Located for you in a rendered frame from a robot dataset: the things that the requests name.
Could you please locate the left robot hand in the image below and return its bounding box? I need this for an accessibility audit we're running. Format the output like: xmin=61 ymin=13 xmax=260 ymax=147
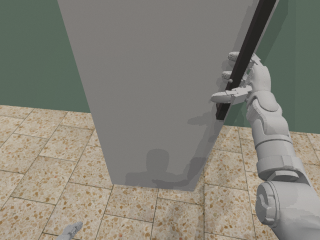
xmin=55 ymin=221 xmax=83 ymax=240

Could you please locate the right robot hand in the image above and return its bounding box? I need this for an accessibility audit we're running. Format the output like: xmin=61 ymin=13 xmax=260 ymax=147
xmin=210 ymin=51 xmax=271 ymax=105

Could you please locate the handle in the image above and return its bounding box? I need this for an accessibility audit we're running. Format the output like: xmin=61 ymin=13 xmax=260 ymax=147
xmin=215 ymin=0 xmax=276 ymax=120

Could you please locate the robot right upper arm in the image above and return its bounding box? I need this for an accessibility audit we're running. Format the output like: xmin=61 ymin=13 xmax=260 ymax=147
xmin=255 ymin=180 xmax=320 ymax=240

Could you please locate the robot right forearm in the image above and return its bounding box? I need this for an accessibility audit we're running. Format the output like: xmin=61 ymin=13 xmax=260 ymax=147
xmin=246 ymin=90 xmax=320 ymax=204

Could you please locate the fridge door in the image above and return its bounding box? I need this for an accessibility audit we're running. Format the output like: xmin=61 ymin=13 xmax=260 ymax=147
xmin=57 ymin=0 xmax=279 ymax=192

